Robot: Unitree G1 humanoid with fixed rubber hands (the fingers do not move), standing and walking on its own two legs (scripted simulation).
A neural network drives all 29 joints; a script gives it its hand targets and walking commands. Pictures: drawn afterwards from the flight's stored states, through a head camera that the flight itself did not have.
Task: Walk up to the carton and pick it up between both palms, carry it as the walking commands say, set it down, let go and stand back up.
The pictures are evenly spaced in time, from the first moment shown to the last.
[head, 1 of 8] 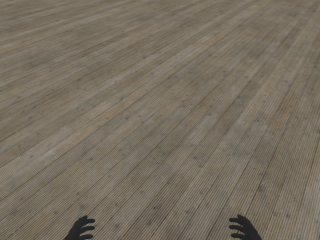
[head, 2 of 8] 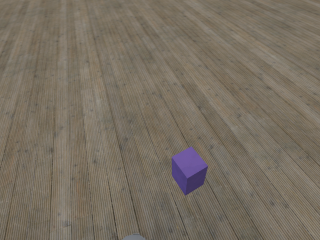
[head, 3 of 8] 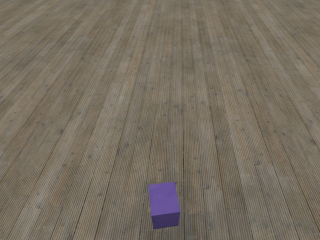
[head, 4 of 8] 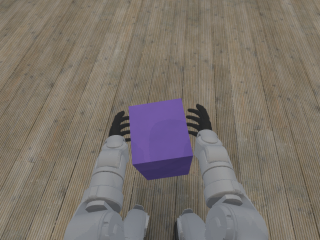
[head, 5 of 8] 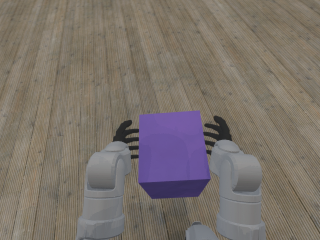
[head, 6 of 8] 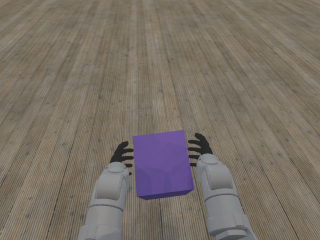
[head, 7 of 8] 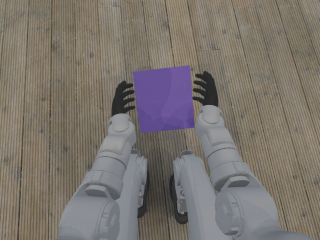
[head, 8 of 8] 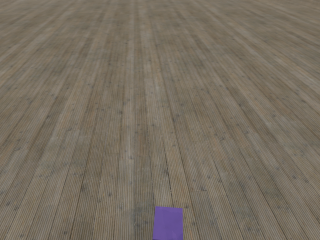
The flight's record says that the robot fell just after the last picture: no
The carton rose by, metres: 0.66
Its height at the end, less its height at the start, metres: +0.00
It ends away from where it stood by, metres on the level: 7.51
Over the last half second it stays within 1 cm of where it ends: yes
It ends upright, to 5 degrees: yes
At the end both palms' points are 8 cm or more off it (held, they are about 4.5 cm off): yes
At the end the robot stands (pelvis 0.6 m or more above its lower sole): yes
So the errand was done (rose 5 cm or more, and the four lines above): yes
